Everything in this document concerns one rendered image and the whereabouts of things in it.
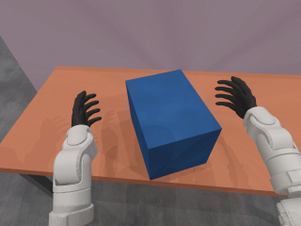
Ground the robot left hand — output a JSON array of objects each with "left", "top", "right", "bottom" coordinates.
[{"left": 71, "top": 90, "right": 102, "bottom": 127}]

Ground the left robot forearm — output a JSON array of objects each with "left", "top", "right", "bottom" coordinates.
[{"left": 48, "top": 124, "right": 98, "bottom": 226}]

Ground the right robot upper arm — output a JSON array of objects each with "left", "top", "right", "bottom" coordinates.
[{"left": 276, "top": 198, "right": 301, "bottom": 226}]

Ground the carton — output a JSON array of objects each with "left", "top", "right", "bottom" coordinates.
[{"left": 125, "top": 69, "right": 222, "bottom": 180}]

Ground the table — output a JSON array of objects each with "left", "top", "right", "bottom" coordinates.
[{"left": 0, "top": 66, "right": 301, "bottom": 198}]

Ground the right robot forearm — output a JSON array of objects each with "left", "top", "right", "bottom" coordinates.
[{"left": 243, "top": 106, "right": 301, "bottom": 199}]

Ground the robot right hand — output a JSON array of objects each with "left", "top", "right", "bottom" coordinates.
[{"left": 214, "top": 76, "right": 257, "bottom": 119}]

